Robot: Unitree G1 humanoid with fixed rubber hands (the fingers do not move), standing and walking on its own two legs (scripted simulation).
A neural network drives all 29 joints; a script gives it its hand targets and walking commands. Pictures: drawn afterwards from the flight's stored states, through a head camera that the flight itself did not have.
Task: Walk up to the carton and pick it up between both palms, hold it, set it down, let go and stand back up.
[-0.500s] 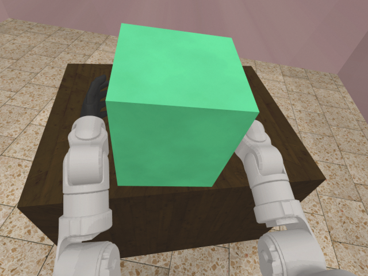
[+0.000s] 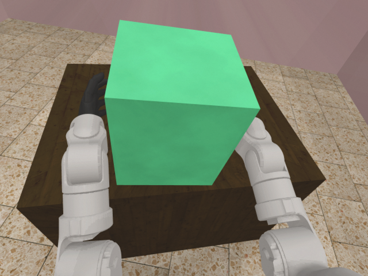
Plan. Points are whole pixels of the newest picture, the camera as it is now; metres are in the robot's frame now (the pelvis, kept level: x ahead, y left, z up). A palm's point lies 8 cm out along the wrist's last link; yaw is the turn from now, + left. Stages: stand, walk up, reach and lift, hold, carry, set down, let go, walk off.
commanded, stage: hold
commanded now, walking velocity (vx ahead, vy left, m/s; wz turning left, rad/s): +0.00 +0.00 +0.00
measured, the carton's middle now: (171, 112) +0.38 +0.00 +0.17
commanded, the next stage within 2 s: set down in 1.00 s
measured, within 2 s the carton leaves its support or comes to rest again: neither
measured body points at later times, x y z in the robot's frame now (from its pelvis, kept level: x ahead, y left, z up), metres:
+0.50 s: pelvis +0.00 +0.00 +0.00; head +0.00 +0.04 +0.45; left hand +0.38 +0.15 +0.18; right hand +0.38 -0.15 +0.18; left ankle +0.02 +0.14 -0.75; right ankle +0.01 -0.12 -0.75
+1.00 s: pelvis +0.00 +0.00 +0.00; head +0.00 +0.03 +0.45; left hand +0.38 +0.15 +0.18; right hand +0.38 -0.15 +0.18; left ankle +0.02 +0.14 -0.75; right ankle +0.01 -0.12 -0.75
